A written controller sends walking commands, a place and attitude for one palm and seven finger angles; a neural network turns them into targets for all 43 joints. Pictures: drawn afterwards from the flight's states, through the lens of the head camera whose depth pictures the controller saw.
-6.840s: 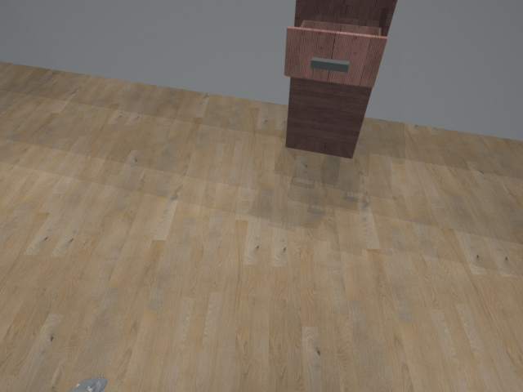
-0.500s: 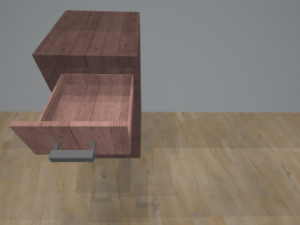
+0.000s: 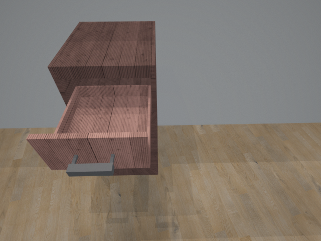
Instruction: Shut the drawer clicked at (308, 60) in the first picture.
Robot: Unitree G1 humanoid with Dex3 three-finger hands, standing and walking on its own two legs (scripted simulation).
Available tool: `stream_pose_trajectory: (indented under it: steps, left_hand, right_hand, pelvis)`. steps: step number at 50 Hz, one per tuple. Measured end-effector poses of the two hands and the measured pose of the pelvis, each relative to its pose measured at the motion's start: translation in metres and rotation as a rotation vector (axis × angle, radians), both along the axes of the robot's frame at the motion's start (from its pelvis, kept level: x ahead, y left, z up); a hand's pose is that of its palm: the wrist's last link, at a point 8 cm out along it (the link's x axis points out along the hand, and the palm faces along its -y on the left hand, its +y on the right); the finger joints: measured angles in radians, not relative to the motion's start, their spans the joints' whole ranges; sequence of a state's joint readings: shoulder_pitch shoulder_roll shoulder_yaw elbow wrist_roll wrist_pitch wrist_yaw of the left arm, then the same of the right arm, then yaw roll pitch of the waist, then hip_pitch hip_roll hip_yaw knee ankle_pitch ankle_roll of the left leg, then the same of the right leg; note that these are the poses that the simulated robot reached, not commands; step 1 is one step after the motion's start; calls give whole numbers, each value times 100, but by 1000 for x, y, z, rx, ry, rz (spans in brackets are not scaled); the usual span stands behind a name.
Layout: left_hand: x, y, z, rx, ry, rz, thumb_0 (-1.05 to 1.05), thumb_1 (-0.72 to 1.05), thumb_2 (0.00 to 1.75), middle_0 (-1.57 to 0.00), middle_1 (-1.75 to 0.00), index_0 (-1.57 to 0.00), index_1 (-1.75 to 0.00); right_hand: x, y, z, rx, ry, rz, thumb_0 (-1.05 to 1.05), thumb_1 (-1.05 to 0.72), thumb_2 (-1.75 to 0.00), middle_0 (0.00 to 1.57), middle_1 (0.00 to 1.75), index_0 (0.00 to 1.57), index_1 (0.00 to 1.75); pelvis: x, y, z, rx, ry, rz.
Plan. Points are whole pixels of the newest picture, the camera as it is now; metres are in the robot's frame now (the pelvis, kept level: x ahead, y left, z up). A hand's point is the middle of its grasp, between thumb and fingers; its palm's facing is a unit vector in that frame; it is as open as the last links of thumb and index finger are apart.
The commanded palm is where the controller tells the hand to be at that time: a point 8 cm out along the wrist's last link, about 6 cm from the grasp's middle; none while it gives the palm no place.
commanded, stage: look again from close up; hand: left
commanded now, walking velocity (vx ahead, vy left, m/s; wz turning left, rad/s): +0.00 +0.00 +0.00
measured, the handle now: (92, 163) +0.35 +0.24 -0.06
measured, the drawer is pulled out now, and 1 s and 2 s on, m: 0.30 0.30 0.30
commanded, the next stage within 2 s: shuffle to correct the standing spot in 0.20 s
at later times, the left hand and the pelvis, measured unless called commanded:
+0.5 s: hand out of the picture +0.01 +0.17 -0.18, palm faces +0.05 -0.98 -0.18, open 7.4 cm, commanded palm none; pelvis +0.02 +0.01 +0.00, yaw +1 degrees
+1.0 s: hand out of the picture +0.12 +0.20 -0.18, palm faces +0.12 -0.96 -0.23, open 7.3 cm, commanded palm none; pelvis +0.08 +0.02 -0.01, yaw +6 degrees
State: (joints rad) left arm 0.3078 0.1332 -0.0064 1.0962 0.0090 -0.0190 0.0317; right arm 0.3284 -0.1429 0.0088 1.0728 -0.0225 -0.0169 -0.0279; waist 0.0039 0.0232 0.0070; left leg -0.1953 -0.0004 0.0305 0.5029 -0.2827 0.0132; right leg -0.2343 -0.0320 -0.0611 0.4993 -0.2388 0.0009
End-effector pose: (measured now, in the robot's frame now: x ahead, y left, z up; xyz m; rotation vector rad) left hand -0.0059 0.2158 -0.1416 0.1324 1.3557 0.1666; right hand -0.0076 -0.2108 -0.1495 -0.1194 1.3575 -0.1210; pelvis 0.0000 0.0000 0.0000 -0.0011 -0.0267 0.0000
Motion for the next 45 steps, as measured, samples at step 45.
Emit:
stream_pose_trajectory:
  steps: [45]
  left_hand:
    - [100, 26, -4, 36, -50, 77, 0, 92, 90, -20, -30, -20, -30]
  right_hand:
    - [81, 11, -7, -16, 118, 48, 0, -91, -90, 20, 30, 20, 30]
  pelvis:
    - [85, 12, -8, 5, 22, 85]
